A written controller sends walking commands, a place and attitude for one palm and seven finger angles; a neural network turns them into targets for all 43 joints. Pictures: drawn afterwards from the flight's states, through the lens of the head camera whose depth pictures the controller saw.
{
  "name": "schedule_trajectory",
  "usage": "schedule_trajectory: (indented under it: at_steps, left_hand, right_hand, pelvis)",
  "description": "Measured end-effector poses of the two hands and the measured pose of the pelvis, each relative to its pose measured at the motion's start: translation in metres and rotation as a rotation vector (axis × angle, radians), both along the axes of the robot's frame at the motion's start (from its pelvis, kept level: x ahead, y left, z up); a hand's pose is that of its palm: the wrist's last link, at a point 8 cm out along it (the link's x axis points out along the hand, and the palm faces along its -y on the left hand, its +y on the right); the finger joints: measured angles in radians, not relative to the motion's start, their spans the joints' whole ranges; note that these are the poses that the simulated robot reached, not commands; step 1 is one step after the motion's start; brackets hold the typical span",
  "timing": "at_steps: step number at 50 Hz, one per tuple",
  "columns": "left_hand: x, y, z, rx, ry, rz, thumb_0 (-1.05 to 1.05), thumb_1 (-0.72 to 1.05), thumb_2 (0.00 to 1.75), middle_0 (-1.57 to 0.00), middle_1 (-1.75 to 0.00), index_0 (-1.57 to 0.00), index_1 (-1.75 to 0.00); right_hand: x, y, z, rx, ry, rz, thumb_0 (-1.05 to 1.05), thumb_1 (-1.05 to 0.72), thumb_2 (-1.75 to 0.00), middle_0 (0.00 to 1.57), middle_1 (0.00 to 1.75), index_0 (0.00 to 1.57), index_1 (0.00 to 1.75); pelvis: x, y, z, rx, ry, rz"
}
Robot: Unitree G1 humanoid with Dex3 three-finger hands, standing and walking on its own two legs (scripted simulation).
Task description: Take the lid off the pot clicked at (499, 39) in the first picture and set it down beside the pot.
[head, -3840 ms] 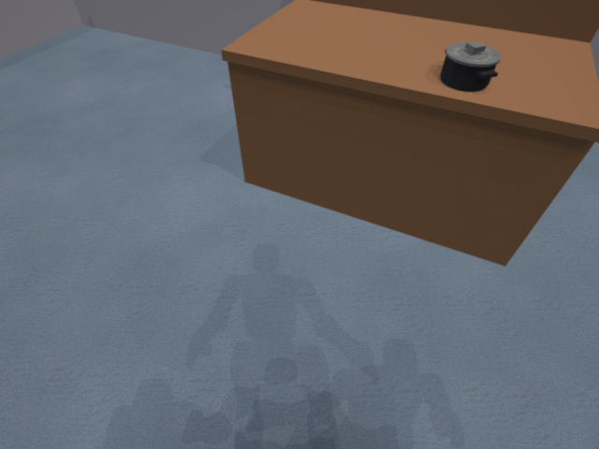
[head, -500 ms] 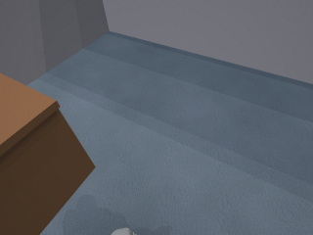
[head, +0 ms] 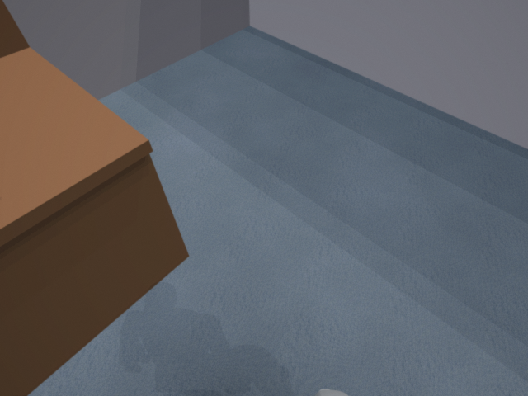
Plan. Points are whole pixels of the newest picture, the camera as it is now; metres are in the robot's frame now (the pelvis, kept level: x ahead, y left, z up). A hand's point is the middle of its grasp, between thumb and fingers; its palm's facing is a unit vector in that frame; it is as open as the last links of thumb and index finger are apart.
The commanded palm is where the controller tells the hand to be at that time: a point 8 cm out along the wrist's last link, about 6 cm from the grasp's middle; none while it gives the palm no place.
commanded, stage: turn to face it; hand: left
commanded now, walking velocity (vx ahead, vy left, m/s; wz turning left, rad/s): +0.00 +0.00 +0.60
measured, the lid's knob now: out of the picture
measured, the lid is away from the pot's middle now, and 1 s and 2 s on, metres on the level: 0.00 0.00 0.00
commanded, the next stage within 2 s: take the last steps up to it in 1.18 s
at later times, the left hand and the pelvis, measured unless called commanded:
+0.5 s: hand out of the picture -0.03 +0.19 -0.18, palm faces +0.37 -0.90 -0.23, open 7.4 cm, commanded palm none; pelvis -0.01 -0.02 -0.01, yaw +20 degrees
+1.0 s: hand out of the picture +0.00 +0.22 -0.15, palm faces +0.56 -0.78 -0.28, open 7.4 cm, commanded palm none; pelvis +0.01 -0.02 -0.01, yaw +34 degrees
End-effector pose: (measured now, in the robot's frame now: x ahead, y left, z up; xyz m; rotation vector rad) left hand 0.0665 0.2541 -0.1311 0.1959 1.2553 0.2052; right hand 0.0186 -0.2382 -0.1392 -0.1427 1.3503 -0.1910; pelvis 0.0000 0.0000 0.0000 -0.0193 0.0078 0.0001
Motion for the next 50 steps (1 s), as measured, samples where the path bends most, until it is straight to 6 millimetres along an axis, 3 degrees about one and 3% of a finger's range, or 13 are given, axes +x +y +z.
schedule_trajectory:
  at_steps: [7, 11, 15, 20, 26, 28, 31, 40, 46, 50]
  left_hand:
    - [-0.007, -0.023, 0.009, 0.060, -0.110, 0.062, 0.00, 0.91, 0.90, -0.20, -0.30, -0.20, -0.30]
    - [-0.029, -0.037, 0.018, 0.052, -0.107, 0.116, 0.00, 0.90, 0.90, -0.20, -0.30, -0.20, -0.30]
    - [-0.048, -0.045, 0.018, 0.033, -0.092, 0.160, 0.00, 0.90, 0.90, -0.20, -0.30, -0.20, -0.30]
    - [-0.080, -0.044, 0.008, 0.001, -0.061, 0.235, 0.00, 0.90, 0.90, -0.21, -0.30, -0.20, -0.30]
    - [-0.135, -0.020, -0.020, -0.034, 0.007, 0.365, 0.00, 0.90, 0.90, -0.21, -0.30, -0.21, -0.30]
    - [-0.153, -0.009, -0.029, -0.037, 0.042, 0.407, 0.00, 0.90, 0.90, -0.21, -0.30, -0.20, -0.30]
    - [-0.166, 0.003, -0.027, -0.031, 0.072, 0.447, 0.00, 0.90, 0.90, -0.20, -0.30, -0.20, -0.30]
    - [-0.149, 0.021, -0.002, 0.008, -0.031, 0.501, 0.00, 0.91, 0.90, -0.20, -0.30, -0.20, -0.30]
    - [-0.123, 0.016, 0.009, 0.046, -0.097, 0.520, 0.00, 0.91, 0.90, -0.20, -0.30, -0.20, -0.30]
    - [-0.106, 0.001, 0.014, 0.081, -0.146, 0.530, 0.00, 0.91, 0.90, -0.20, -0.30, -0.20, -0.30]
  right_hand:
    - [0.031, -0.047, -0.018, 0.004, -0.034, 0.075, 0.01, -0.91, -0.90, 0.21, 0.30, 0.21, 0.30]
    - [0.061, -0.062, -0.008, -0.009, -0.077, 0.142, 0.01, -0.91, -0.90, 0.20, 0.30, 0.20, 0.30]
    - [0.089, -0.064, 0.003, -0.019, -0.119, 0.207, 0.01, -0.91, -0.90, 0.20, 0.30, 0.20, 0.30]
    - [0.122, -0.045, 0.010, -0.032, -0.132, 0.313, 0.01, -0.91, -0.90, 0.20, 0.30, 0.20, 0.30]
    - [0.163, 0.011, 0.012, -0.046, -0.197, 0.470, 0.01, -0.91, -0.90, 0.20, 0.30, 0.20, 0.30]
    - [0.170, 0.030, 0.014, -0.044, -0.225, 0.506, 0.01, -0.91, -0.90, 0.20, 0.30, 0.20, 0.30]
    - [0.168, 0.048, 0.022, -0.039, -0.232, 0.540, 0.01, -0.91, -0.90, 0.20, 0.30, 0.20, 0.30]
    - [0.150, 0.063, 0.020, -0.014, -0.141, 0.583, 0.01, -0.90, -0.90, 0.21, 0.30, 0.21, 0.30]
    - [0.146, 0.049, 0.005, 0.006, -0.076, 0.593, 0.01, -0.90, -0.90, 0.21, 0.30, 0.21, 0.30]
    - [0.155, 0.033, -0.012, 0.024, -0.043, 0.604, 0.01, -0.90, -0.90, 0.21, 0.30, 0.21, 0.30]
  pelvis:
    - [-0.005, -0.034, -0.012, 0.026, -0.009, 0.091]
    - [-0.006, -0.041, -0.004, 0.040, -0.018, 0.154]
    - [-0.006, -0.044, 0.000, 0.055, -0.017, 0.207]
    - [-0.008, -0.037, -0.001, 0.053, -0.006, 0.275]
    - [-0.014, -0.011, -0.015, 0.019, 0.010, 0.362]
    - [-0.016, -0.005, -0.019, 0.022, 0.012, 0.389]
    - [-0.016, 0.000, -0.013, 0.011, 0.007, 0.411]
    - [-0.013, 0.007, 0.001, 0.005, 0.000, 0.504]
    - [-0.003, -0.004, -0.002, 0.020, 0.001, 0.567]
    - [0.009, -0.018, -0.009, 0.038, 0.006, 0.602]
